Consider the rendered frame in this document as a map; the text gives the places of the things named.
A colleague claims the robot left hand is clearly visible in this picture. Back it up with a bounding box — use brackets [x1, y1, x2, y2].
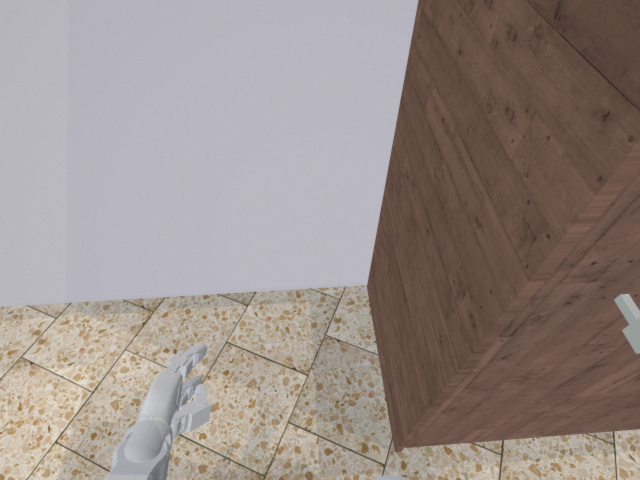
[137, 344, 212, 439]

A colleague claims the wardrobe door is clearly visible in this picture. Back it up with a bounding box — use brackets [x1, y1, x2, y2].
[405, 169, 640, 448]

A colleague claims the robot left forearm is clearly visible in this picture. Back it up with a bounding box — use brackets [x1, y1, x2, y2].
[103, 419, 173, 480]

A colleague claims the handle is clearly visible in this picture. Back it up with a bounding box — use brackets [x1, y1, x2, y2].
[614, 294, 640, 354]

